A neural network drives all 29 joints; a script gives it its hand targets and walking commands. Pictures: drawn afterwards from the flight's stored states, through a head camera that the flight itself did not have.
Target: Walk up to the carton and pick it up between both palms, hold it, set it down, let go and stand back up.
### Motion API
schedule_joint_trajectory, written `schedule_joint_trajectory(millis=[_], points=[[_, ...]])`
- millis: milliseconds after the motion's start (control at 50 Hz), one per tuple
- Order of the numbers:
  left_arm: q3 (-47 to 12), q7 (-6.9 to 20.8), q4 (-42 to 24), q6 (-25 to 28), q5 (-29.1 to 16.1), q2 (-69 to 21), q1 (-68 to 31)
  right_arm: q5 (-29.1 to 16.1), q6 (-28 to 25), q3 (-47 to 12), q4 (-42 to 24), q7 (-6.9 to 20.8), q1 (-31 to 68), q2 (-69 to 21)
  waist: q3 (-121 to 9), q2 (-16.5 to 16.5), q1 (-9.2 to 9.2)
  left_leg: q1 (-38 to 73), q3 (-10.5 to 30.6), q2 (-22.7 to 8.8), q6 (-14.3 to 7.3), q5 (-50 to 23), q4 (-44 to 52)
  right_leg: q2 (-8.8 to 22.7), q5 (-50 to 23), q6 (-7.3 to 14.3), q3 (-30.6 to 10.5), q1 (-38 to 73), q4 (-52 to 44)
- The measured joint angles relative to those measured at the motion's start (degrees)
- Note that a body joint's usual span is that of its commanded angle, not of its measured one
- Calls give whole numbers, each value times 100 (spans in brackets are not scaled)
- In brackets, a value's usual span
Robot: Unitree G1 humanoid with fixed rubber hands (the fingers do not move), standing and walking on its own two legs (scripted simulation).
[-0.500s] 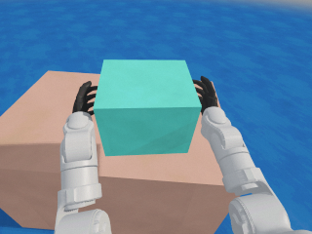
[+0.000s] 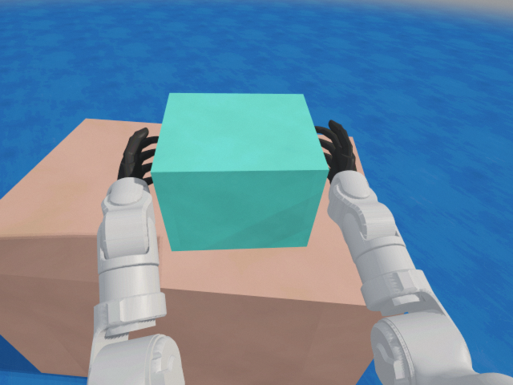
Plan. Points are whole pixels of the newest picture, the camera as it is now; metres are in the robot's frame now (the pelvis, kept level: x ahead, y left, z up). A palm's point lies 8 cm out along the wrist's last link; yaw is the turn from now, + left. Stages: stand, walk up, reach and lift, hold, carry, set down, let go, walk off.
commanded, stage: hold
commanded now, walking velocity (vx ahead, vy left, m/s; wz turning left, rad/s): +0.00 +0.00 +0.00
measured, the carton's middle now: (239, 170) +0.40 +0.01 +0.17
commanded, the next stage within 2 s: none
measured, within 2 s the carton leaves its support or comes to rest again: neither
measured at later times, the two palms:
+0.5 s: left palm (135, 185) +0.36 +0.17 +0.18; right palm (339, 174) +0.36 -0.14 +0.18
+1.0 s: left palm (136, 188) +0.36 +0.16 +0.18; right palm (341, 179) +0.36 -0.15 +0.18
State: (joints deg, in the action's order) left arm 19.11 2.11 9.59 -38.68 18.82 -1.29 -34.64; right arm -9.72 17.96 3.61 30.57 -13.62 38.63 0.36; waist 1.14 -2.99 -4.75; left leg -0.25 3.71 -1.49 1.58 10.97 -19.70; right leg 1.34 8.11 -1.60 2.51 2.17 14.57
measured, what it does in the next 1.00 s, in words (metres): stands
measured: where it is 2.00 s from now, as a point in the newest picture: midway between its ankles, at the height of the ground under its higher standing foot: outside the picture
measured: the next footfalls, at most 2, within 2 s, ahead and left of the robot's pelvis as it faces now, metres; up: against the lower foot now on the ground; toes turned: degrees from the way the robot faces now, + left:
none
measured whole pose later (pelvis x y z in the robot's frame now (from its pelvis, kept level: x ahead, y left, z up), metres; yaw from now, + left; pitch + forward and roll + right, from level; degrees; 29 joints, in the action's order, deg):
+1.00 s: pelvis +0.00 +0.00 +0.00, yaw +0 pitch -10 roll -1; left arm 18.9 2.7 6.7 -40.3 20.1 -2.3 -32.9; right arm -10.6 17.9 2.1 28.3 -14.1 36.3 0.7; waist 3.3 -3.0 -4.7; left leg 1.3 3.2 -1.8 1.6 11.4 -19.8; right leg 1.1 8.6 -1.4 2.4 3.7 14.8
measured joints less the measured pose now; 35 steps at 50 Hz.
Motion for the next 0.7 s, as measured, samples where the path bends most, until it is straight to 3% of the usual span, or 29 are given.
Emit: schedule_joint_trajectory(millis=[260,460,600,700], points=[[-44,-24,-177,-101,60,-78,117,-87,-35,-54,-35,33,-113,33,82,-17,17,9,-25,-16,-4,21,-59,-16,-5,2,-17,20,21],[-10,-33,45,20,11,-43,-22,54,-62,37,36,58,-12,27,70,9,75,-83,-15,-10,14,-35,-2,-7,9,19,2,-114,76],[53,24,174,27,53,-12,-94,123,-26,60,102,25,49,-12,70,-37,40,-6,3,-24,28,-13,33,-22,40,35,27,-27,41],[-9,44,-138,-37,50,-13,130,-33,-34,-158,-79,-53,-75,27,115,-32,-15,52,-1,-40,27,46,-11,-39,48,31,28,73,-7]])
